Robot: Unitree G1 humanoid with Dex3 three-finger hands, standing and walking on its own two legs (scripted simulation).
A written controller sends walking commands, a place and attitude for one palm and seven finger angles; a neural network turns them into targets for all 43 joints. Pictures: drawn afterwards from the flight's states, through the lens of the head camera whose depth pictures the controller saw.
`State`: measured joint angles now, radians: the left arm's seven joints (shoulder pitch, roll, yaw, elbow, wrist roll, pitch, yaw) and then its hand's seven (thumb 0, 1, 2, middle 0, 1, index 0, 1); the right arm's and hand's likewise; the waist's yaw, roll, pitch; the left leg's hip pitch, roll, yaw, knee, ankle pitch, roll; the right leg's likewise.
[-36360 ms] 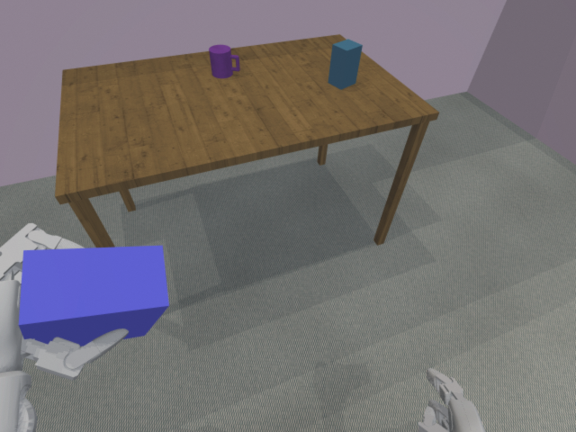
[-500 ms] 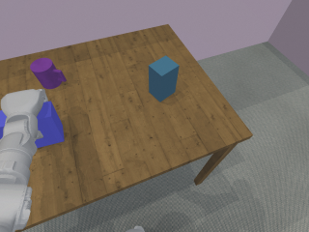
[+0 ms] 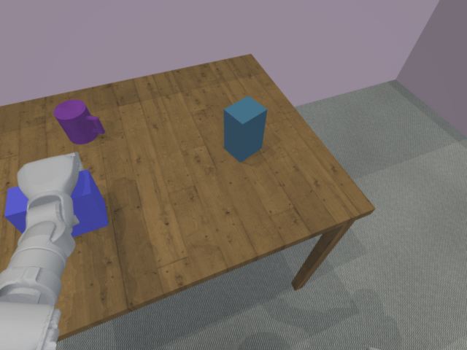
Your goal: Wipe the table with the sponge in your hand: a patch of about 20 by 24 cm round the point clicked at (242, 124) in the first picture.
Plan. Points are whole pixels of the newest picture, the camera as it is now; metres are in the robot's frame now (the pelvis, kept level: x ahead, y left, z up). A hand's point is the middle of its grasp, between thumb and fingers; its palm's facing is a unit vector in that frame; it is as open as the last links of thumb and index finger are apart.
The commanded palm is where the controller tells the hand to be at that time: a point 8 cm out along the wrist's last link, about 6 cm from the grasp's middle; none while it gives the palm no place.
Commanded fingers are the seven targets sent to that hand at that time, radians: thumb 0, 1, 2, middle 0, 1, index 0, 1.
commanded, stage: wipe back along the middle lane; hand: left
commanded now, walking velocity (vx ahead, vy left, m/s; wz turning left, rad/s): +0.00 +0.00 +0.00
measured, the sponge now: (66, 214) +0.36 +0.36 -0.04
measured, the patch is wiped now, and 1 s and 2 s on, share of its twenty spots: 0.40 0.50 0.65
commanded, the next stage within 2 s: none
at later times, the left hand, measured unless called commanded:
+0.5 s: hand (68, 203) +0.35 +0.33 +0.02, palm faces -0.08 +0.01 -1.00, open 10.5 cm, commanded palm +0.30 +0.29 +0.04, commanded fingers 0.00 0.10 1.30 -1.20 -1.60 -1.20 -1.60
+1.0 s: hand (73, 231) +0.30 +0.30 +0.02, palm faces -0.04 -0.03 -1.00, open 10.5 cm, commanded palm +0.25 +0.27 +0.04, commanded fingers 0.00 0.10 1.30 -1.20 -1.60 -1.20 -1.60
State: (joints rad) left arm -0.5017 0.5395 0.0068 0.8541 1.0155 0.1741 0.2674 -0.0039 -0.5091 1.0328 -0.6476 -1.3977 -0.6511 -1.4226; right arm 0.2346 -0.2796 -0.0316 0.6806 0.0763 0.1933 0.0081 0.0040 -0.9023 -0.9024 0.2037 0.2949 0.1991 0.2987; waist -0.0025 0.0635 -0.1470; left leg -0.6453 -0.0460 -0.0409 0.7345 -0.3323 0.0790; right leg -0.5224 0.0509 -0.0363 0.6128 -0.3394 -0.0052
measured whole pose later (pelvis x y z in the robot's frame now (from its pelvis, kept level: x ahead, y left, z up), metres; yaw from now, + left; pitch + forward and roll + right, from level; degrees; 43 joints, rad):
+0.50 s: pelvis +0.01 +0.00 +0.00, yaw +0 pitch +13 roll -4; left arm -0.35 0.47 -0.06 0.64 0.99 0.30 0.26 -0.01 -0.49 1.03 -0.63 -1.41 -0.63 -1.44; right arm 0.19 -0.26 -0.01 0.64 0.09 0.18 0.01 0.01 -0.90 -0.90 0.20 0.29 0.20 0.30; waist 0.03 0.08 -0.16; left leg -0.59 -0.06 -0.04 0.72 -0.35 0.08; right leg -0.46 0.04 -0.03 0.61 -0.36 0.00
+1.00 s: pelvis +0.02 -0.01 +0.01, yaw +1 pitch +10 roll -2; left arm -0.07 0.41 -0.06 0.34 0.98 0.34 0.26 0.00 -0.49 1.02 -0.62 -1.42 -0.62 -1.44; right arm 0.14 -0.27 0.01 0.60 0.09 0.14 0.01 0.01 -0.90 -0.90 0.20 0.29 0.20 0.30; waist 0.05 0.08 -0.15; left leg -0.50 -0.05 -0.04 0.69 -0.35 0.06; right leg -0.38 0.05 -0.04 0.58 -0.37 -0.02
